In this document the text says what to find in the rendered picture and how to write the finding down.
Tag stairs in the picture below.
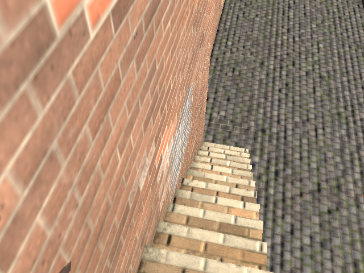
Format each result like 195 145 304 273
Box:
137 142 273 273

